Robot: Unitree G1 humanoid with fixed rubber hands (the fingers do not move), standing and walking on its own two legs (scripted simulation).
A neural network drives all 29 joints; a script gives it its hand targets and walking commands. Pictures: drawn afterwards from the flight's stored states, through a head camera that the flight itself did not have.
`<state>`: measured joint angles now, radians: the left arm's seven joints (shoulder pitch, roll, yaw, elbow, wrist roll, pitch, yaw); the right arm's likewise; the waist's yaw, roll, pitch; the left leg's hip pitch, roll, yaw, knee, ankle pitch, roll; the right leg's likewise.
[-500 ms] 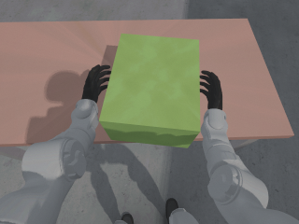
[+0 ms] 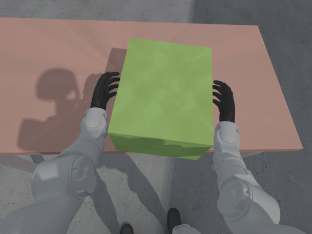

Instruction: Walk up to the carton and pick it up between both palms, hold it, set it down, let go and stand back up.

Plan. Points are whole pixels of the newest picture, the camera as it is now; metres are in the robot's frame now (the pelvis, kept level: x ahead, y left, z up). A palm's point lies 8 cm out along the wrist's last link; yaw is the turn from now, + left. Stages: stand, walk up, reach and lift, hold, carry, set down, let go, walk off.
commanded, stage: reach and lift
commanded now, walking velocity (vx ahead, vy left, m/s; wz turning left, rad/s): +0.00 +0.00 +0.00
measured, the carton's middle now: (163, 99) +0.47 -0.05 -0.04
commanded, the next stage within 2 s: none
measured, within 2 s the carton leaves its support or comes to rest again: leaves its support in 1.76 s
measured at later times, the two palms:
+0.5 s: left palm (100, 102) +0.45 +0.12 +0.00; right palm (225, 114) +0.39 -0.21 +0.00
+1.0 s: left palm (99, 104) +0.44 +0.12 +0.00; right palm (224, 115) +0.39 -0.20 +0.00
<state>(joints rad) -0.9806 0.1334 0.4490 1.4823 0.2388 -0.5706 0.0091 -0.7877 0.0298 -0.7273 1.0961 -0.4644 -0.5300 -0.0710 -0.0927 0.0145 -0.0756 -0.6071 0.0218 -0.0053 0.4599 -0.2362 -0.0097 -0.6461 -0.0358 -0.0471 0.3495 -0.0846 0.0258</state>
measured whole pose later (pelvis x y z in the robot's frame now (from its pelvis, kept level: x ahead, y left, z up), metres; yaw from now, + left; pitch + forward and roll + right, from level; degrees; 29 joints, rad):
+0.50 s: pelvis +0.00 +0.00 +0.00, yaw +0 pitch +23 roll -1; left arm -0.99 0.14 0.47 1.46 0.27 -0.55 0.01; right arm -0.80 0.03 -0.72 1.10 -0.46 -0.53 -0.08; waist -0.10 0.01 -0.08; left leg -0.62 0.02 0.00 0.44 -0.21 -0.01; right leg -0.66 -0.04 -0.06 0.33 -0.07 0.02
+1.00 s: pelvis -0.01 -0.01 +0.00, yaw +0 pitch +26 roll -1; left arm -1.00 0.15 0.35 1.54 0.16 -0.62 0.04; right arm -0.83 -0.04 -0.62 1.28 -0.39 -0.67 -0.15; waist -0.08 0.02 -0.15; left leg -0.72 0.04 0.00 0.47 -0.21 -0.02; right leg -0.74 -0.03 -0.08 0.34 -0.06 0.01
